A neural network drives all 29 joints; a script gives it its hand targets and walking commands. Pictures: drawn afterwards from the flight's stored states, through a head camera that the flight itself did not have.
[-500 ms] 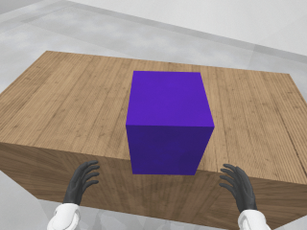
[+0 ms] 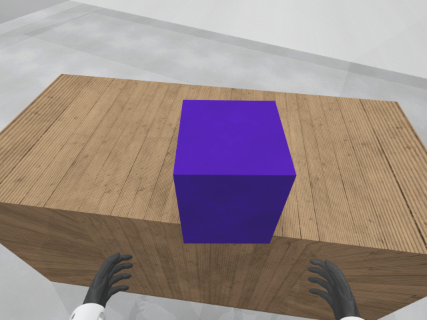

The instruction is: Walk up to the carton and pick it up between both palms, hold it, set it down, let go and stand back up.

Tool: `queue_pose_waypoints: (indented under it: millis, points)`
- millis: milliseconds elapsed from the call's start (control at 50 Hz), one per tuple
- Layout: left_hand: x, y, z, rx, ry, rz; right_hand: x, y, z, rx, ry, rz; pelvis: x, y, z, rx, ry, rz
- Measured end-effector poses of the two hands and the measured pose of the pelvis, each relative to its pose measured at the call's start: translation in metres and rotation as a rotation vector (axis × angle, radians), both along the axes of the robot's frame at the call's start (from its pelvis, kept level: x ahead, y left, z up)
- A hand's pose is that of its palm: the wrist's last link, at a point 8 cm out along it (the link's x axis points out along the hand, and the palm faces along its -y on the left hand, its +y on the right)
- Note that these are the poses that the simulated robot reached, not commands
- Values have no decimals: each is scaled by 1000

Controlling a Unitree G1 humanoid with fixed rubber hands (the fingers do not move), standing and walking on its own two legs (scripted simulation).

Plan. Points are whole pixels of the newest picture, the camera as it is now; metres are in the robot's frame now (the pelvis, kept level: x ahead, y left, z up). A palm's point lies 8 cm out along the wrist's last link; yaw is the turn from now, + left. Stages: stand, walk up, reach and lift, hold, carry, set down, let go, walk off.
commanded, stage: set down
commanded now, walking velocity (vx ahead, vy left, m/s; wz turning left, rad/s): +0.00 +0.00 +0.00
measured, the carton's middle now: (227, 174) +0.42 +0.00 +0.03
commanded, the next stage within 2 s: let go in 0.48 s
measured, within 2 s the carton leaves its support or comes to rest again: neither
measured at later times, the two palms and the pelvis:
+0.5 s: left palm (99, 315) +0.15 +0.23 -0.08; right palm out of the picture +0.15 -0.22 -0.08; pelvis +0.00 +0.00 +0.00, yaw +0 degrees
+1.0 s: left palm (102, 315) +0.15 +0.22 -0.08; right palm out of the picture +0.15 -0.23 -0.08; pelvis -0.01 +0.00 +0.00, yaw +0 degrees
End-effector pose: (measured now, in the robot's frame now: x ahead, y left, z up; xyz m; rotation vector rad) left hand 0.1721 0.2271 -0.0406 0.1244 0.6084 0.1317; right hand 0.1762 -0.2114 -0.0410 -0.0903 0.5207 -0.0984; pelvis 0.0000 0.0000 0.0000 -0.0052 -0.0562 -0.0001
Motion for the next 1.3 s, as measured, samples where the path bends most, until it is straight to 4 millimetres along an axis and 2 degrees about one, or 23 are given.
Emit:
queue_pose_waypoints:
  millis: [240,500,1040,1140,1220,1300]
  points:
    - [-15,5,-21,19,128,-5,-12,-4,-21,-35,96,15,0,1,-1,0,1,-3]
    - [-19,3,-37,25,219,-20,-22,-10,-37,-64,171,26,-1,0,-1,-1,-1,-3]
    - [-20,0,-39,51,206,-32,-28,-16,-42,-88,208,34,-8,-1,-4,0,6,15]
    - [-48,19,-51,77,220,20,-60,-23,-69,-108,427,51,-11,-2,-9,-11,51,62]
    - [-86,28,-68,66,308,80,-87,-25,-83,-117,537,64,-13,-2,-13,-14,69,84]
    - [-127,32,-84,47,415,127,-104,-22,-88,-120,585,74,-16,0,-15,-16,78,100]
